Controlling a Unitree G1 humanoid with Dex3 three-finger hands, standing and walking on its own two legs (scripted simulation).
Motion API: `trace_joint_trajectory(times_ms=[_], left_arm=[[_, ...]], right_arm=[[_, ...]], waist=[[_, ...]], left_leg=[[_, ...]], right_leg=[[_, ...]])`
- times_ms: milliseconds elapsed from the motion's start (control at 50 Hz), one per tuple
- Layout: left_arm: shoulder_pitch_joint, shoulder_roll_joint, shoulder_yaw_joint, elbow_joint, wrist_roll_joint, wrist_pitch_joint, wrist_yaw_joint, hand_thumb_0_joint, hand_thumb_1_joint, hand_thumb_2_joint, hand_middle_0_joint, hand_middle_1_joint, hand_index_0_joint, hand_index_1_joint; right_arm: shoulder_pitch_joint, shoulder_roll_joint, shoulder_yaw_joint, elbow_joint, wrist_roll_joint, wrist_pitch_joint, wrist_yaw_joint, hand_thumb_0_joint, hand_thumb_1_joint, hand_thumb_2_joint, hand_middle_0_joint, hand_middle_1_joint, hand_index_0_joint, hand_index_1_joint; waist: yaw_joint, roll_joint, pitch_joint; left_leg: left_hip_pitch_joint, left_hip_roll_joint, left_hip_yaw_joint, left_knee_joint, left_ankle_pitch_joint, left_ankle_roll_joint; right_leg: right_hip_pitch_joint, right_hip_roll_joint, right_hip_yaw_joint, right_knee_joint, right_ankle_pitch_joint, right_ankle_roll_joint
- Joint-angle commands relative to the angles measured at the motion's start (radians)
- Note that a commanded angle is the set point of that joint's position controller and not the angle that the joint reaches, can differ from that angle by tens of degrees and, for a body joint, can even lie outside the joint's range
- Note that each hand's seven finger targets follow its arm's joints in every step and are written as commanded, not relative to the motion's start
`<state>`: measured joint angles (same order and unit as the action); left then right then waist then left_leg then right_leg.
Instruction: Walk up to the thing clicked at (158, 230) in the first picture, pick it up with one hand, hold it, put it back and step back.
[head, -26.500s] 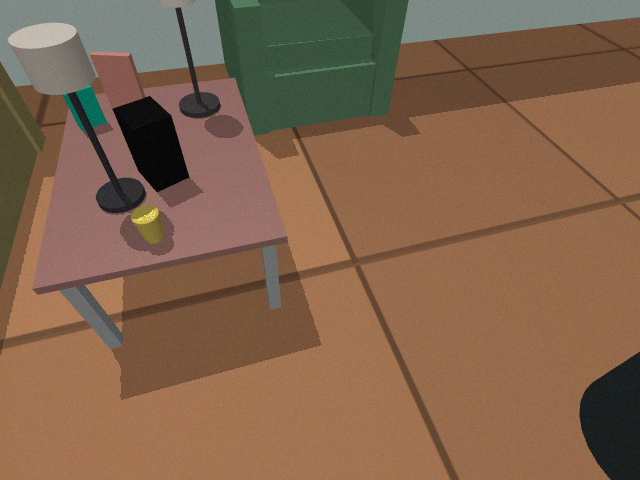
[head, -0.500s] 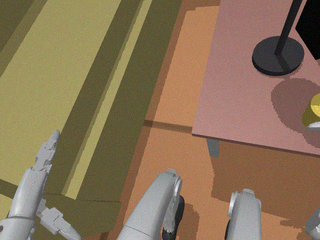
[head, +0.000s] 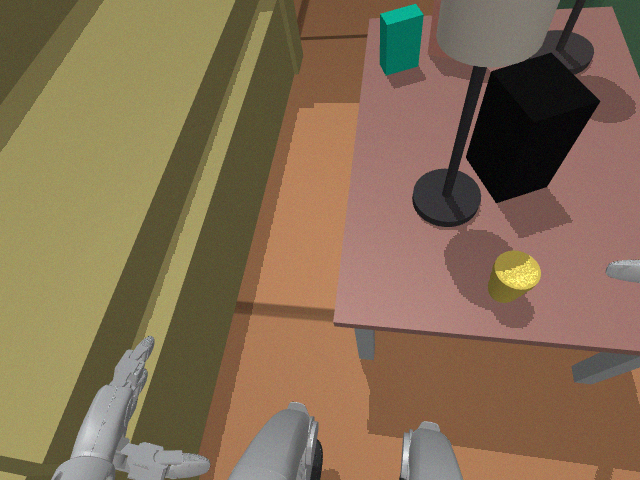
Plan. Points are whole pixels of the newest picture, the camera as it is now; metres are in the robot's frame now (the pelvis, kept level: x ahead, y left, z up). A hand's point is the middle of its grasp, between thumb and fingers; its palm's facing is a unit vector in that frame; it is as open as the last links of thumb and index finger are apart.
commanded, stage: home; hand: right
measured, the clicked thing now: (509, 280) +0.46 -0.23 -0.21
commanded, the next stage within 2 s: none
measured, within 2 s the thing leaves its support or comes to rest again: neither
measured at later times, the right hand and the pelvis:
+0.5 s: hand (573, 369) +0.28 -0.23 -0.01, palm faces +0.21 +0.94 -0.26, open 17.4 cm; pelvis +0.04 +0.00 +0.05, yaw -2 degrees
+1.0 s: hand (516, 457) +0.18 -0.16 -0.01, palm faces +0.17 +0.95 -0.27, open 17.6 cm; pelvis +0.02 +0.02 +0.05, yaw -3 degrees
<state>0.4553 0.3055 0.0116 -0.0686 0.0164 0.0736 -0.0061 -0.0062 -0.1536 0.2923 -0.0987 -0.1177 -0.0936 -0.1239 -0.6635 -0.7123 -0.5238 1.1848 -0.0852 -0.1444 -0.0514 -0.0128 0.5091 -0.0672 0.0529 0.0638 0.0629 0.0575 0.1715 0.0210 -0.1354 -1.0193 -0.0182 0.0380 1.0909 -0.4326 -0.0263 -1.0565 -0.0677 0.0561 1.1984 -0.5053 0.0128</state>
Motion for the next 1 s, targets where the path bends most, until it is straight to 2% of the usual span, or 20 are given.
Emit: trace_joint_trajectory(times_ms=[0, 60, 80, 100, 120, 160, 200, 260, 300, 360, 420, 440, 460, 480, 520, 580, 620, 740, 820, 980], left_arm=[[-0.045, 0.048, -0.05, -0.141, -0.011, -0.057, 0.011, 0.0, 0.377, 0.599, -0.147, -0.211, -0.146, -0.212], [0.019, 0.105, 0.018, -0.09, -0.024, -0.038, 0.018, 0.0, 0.502, 0.671, -0.16, -0.232, -0.159, -0.233], [-0.001, 0.127, 0.044, -0.081, -0.03, -0.034, 0.021, 0.0, 0.582, 0.722, -0.169, -0.246, -0.168, -0.247], [0.011, 0.104, 0.035, -0.023, -0.038, -0.027, 0.021, 0.0, 0.623, 0.742, -0.172, -0.252, -0.171, -0.253], [-0.011, 0.157, 0.09, -0.051, -0.047, -0.026, 0.03, 0.0, 0.694, 0.783, -0.18, -0.264, -0.179, -0.265], [0.02, 0.101, 0.049, 0.049, -0.058, -0.019, 0.032, 0.0, 0.729, 0.803, -0.184, -0.269, -0.182, -0.27], [-0.034, 0.07, 0.02, 0.003, -0.064, -0.024, 0.036, 0.0, 0.847, 0.872, -0.196, -0.289, -0.195, -0.29], [-0.096, 0.059, 0.003, 0.016, -0.068, -0.021, 0.05, 0.0, 0.888, 0.896, -0.2, -0.295, -0.199, -0.297], [-0.098, 0.017, -0.022, 0.054, -0.065, -0.018, 0.058, 0.0, 0.893, 0.899, -0.201, -0.296, -0.199, -0.298], [-0.094, 0.03, -0.004, 0.066, -0.063, -0.009, 0.073, 0.0, 0.895, 0.9, -0.201, -0.296, -0.199, -0.297], [-0.091, 0.014, 0.014, 0.106, -0.063, -0.004, 0.078, 0.0, 0.895, 0.9, -0.201, -0.296, -0.199, -0.297], [-0.097, 0.059, 0.024, 0.372, -0.066, 0.0, 0.089, 0.0, 0.897, 0.902, -0.201, -0.3, -0.2, -0.301], [-0.117, 0.037, 0.01, 0.315, -0.067, -0.01, 0.093, 0.0, 0.897, 0.902, -0.201, -0.299, -0.2, -0.3], [-0.149, 0.032, 0.012, 0.277, -0.069, -0.023, 0.099, 0.0, 0.897, 0.902, -0.201, -0.299, -0.2, -0.3], [-0.175, 0.025, 0.015, 0.321, -0.066, -0.029, 0.102, 0.0, 0.897, 0.901, -0.201, -0.298, -0.2, -0.3], [-0.203, 0.023, 0.018, 0.341, -0.063, -0.047, 0.117, 0.0, 0.897, 0.901, -0.201, -0.298, -0.2, -0.299], [-0.224, 0.027, 0.02, 0.347, -0.064, -0.061, 0.129, 0.0, 0.896, 0.901, -0.201, -0.298, -0.2, -0.299], [-0.247, 0.016, 0.014, 0.364, -0.054, -0.122, 0.153, 0.0, 0.896, 0.901, -0.201, -0.299, -0.2, -0.3], [-0.251, 0.015, 0.017, 0.374, -0.046, -0.165, 0.157, 0.0, 0.897, 0.902, -0.201, -0.299, -0.2, -0.3], [-0.268, 0.013, 0.013, 0.401, -0.04, -0.202, 0.158, 0.0, 0.897, 0.903, -0.201, -0.302, -0.201, -0.303]], right_arm=[[-0.189, -0.16, 0.065, -0.157, 0.013, -0.023, -0.012, 0.0, 0.502, -0.083, 0.058, 0.062, 0.058, 0.062], [-0.028, -0.164, 0.063, -0.249, 0.032, 0.016, -0.015, 0.0, 0.5, -0.084, 0.058, 0.062, 0.058, 0.062], [-0.065, -0.08, 0.139, -0.296, 0.044, 0.029, -0.009, 0.0, 0.489, -0.091, 0.059, 0.064, 0.059, 0.064], [0.046, -0.061, 0.136, -0.299, 0.056, 0.049, -0.009, 0.0, 0.496, -0.086, 0.058, 0.062, 0.058, 0.062], [0.005, -0.048, 0.155, -0.391, 0.066, 0.062, -0.012, 0.0, 0.499, -0.085, 0.058, 0.062, 0.058, 0.062], [0.135, 0.03, 0.204, -0.446, 0.081, 0.091, -0.014, 0.0, 0.517, -0.074, 0.056, 0.059, 0.056, 0.059], [0.218, 0.096, 0.24, -0.564, 0.095, 0.107, -0.017, 0.0, 0.538, -0.062, 0.054, 0.055, 0.054, 0.055], [0.268, 0.067, 0.243, -0.821, 0.108, 0.107, -0.039, 0.0, 0.54, -0.061, 0.054, 0.055, 0.054, 0.055], [0.367, 0.144, 0.275, -0.865, 0.119, 0.111, -0.052, 0.0, 0.575, -0.04, 0.051, 0.049, 0.051, 0.049], [0.517, 0.173, 0.29, -0.966, 0.126, 0.114, -0.065, 0.0, 0.521, -0.073, 0.057, 0.059, 0.056, 0.059], [0.722, 0.28, 0.353, -1.012, 0.133, 0.128, -0.062, 0.0, 0.538, -0.063, 0.055, 0.056, 0.055, 0.056], [0.787, 0.286, 0.323, -1.028, 0.132, 0.144, -0.082, 0.0, 0.601, -0.024, 0.047, 0.044, 0.047, 0.044], [0.856, 0.359, 0.4, -1.085, 0.135, 0.154, -0.075, 0.0, 0.587, -0.032, 0.049, 0.046, 0.049, 0.046], [0.859, 0.339, 0.405, -1.214, 0.133, 0.157, -0.077, 0.0, 0.553, -0.052, 0.052, 0.052, 0.052, 0.052], [1.021, 0.394, 0.456, -1.173, 0.129, 0.188, -0.079, 0.0, 0.608, -0.02, 0.047, 0.043, 0.047, 0.043], [1.031, 0.417, 0.481, -1.227, 0.121, 0.197, -0.084, 0.0, 0.557, -0.05, 0.052, 0.052, 0.052, 0.052], [0.988, 0.368, 0.448, -1.323, 0.119, 0.203, -0.093, 0.0, 0.575, -0.04, 0.05, 0.049, 0.05, 0.049], [0.986, 0.376, 0.452, -1.34, 0.11, 0.226, -0.098, 0.0, 0.594, -0.028, 0.048, 0.045, 0.048, 0.045], [1.064, 0.418, 0.48, -1.299, 0.103, 0.247, -0.096, 0.0, 0.569, -0.042, 0.051, 0.049, 0.051, 0.049], [1.082, 0.406, 0.458, -1.302, 0.101, 0.27, -0.098, 0.0, 0.558, -0.047, 0.051, 0.05, 0.051, 0.05]], waist=[[-0.06, -0.209, -0.389], [-0.063, -0.188, -0.364], [-0.037, -0.177, -0.363], [-0.063, -0.185, -0.303], [-0.037, -0.156, -0.319], [-0.066, -0.161, -0.26], [-0.087, -0.14, -0.288], [-0.135, -0.19, -0.319], [-0.139, -0.192, -0.281], [-0.151, -0.189, -0.236], [-0.161, -0.163, -0.151], [-0.133, -0.17, -0.106], [-0.137, -0.15, -0.105], [-0.14, -0.155, -0.19], [-0.139, -0.099, -0.119], [-0.114, -0.036, -0.076], [-0.129, -0.067, -0.08], [-0.13, -0.016, -0.047], [-0.138, 0.02, -0.051], [-0.152, 0.005, -0.003]], left_leg=[[0.294, -0.032, 0.021, -0.178, 0.175, 0.048], [0.341, -0.03, 0.033, -0.213, 0.235, 0.045], [0.332, -0.03, 0.036, -0.216, 0.251, 0.048], [0.327, -0.028, 0.04, -0.227, 0.248, 0.047], [0.328, -0.026, 0.04, -0.241, 0.247, 0.047], [0.337, -0.023, 0.048, -0.257, 0.234, 0.049], [0.381, -0.018, 0.052, -0.265, 0.261, 0.049], [0.466, -0.01, 0.043, -0.279, 0.306, 0.054], [0.496, -0.006, 0.041, -0.291, 0.328, 0.053], [0.535, -0.003, 0.036, -0.305, 0.331, 0.054], [0.538, -0.004, 0.035, -0.327, 0.293, 0.053], [0.517, -0.017, 0.034, -0.317, 0.305, 0.052], [0.537, -0.013, 0.033, -0.33, 0.299, 0.051], [0.563, -0.011, 0.032, -0.322, 0.343, 0.048], [0.555, -0.015, 0.036, -0.327, 0.34, 0.044], [0.527, -0.015, 0.035, -0.334, 0.298, 0.034], [0.519, -0.009, 0.024, -0.339, 0.26, 0.032], [0.504, 0.015, -0.008, -0.385, 0.121, 0.022], [0.511, 0.032, -0.032, -0.404, 0.079, 0.017], [0.497, 0.032, -0.029, -0.42, 0.027, 0.016]], right_leg=[[0.385, 0.041, -0.036, -0.256, 0.282, 0.001], [0.463, 0.039, -0.034, -0.3, 0.349, 0.0], [0.498, 0.037, -0.032, -0.31, 0.373, 0.001], [0.497, 0.038, -0.034, -0.325, 0.374, 0.0], [0.532, 0.033, -0.031, -0.338, 0.373, -0.002], [0.549, 0.034, -0.031, -0.373, 0.369, 0.003], [0.578, 0.032, -0.027, -0.384, 0.421, 0.005], [0.631, 0.033, -0.034, -0.407, 0.493, 0.012], [0.644, 0.031, -0.037, -0.418, 0.537, 0.017], [0.64, 0.031, -0.042, -0.443, 0.527, 0.02], [0.6, 0.037, -0.054, -0.464, 0.442, 0.012], [0.606, 0.027, -0.037, -0.449, 0.453, 0.008], [0.603, 0.03, -0.045, -0.451, 0.427, 0.004], [0.641, 0.032, -0.049, -0.437, 0.473, 0.0], [0.592, 0.034, -0.051, -0.437, 0.452, -0.002], [0.565, 0.037, -0.047, -0.433, 0.372, -0.014], [0.565, 0.042, -0.049, -0.429, 0.321, -0.018], [0.521, 0.059, -0.062, -0.414, 0.168, -0.032], [0.516, 0.066, -0.07, -0.401, 0.155, -0.031], [0.481, 0.075, -0.079, -0.408, 0.11, -0.027]])
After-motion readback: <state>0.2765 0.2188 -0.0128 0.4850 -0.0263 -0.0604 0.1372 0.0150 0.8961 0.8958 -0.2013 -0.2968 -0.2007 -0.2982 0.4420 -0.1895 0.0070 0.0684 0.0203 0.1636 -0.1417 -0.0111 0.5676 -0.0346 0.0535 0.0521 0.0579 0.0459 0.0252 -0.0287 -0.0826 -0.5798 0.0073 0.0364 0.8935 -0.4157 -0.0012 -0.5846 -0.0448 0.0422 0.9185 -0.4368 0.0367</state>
